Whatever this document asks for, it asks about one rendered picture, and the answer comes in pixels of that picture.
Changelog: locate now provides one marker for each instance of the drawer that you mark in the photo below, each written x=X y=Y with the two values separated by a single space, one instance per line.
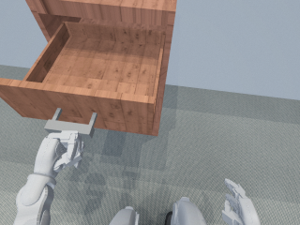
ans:
x=91 y=68

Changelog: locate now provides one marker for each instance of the left robot forearm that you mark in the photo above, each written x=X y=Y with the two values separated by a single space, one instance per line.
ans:
x=34 y=200

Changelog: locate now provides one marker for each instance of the handle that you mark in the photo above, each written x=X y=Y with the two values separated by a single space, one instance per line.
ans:
x=55 y=126

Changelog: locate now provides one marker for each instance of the right robot shin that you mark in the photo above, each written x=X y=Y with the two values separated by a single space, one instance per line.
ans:
x=182 y=199

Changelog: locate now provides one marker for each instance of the left robot hand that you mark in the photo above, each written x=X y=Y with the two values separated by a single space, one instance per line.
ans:
x=66 y=145

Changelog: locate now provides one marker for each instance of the right robot thigh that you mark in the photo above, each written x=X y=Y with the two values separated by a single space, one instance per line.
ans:
x=187 y=213

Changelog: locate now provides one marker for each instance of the right robot hand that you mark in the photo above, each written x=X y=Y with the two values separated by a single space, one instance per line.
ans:
x=244 y=211

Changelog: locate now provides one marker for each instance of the cabinet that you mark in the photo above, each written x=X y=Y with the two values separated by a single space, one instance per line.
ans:
x=154 y=15

